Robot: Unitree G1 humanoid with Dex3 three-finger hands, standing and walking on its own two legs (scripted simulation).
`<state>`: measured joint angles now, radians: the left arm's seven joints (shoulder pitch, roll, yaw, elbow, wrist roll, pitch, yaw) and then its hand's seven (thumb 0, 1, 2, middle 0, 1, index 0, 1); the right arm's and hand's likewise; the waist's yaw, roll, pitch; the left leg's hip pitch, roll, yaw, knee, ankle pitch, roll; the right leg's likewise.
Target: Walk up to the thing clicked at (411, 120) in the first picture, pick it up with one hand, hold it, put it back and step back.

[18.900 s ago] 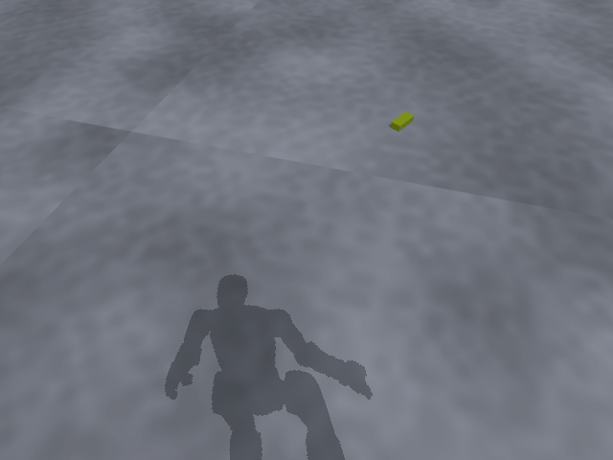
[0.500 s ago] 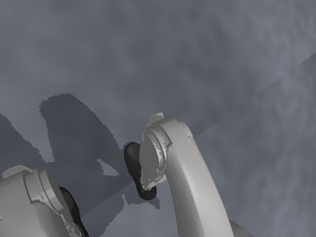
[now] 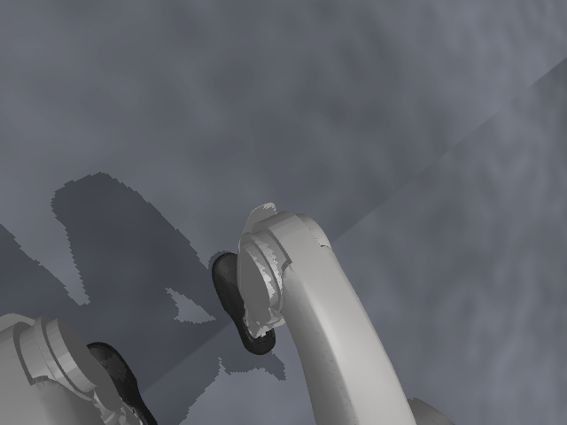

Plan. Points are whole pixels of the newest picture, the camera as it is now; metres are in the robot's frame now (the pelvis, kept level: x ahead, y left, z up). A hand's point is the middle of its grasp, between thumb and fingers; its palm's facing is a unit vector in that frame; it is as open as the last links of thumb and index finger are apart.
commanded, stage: approach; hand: left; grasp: from above
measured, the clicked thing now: out of the picture +0.51 +0.35 -0.32
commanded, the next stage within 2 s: rest palm in 0.76 s
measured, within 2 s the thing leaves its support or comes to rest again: neither
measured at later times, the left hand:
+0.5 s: hand out of the picture +0.50 +0.32 -0.20, palm faces -0.05 -0.46 -0.89, open 14.1 cm
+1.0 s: hand out of the picture +0.49 +0.32 -0.21, palm faces -0.08 -0.44 -0.90, open 14.1 cm
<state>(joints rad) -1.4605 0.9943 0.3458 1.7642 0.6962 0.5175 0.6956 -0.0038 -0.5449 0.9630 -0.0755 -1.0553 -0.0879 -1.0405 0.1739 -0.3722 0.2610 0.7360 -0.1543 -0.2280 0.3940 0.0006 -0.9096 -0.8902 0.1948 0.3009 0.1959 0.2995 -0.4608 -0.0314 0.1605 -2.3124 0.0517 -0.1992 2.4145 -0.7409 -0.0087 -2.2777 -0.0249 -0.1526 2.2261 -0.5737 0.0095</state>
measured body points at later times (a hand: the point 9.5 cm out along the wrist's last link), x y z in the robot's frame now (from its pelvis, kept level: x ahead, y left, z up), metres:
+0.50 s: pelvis +0.00 +0.00 +0.00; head +0.31 +0.08 +0.32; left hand +0.50 +0.34 -0.15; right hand +0.00 -0.25 -0.07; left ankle +0.06 +0.13 -0.31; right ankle +0.13 -0.11 -0.31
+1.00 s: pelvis +0.00 +0.00 +0.00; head +0.31 +0.08 +0.31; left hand +0.50 +0.34 -0.16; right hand -0.02 -0.25 -0.06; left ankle +0.06 +0.13 -0.31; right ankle +0.13 -0.11 -0.31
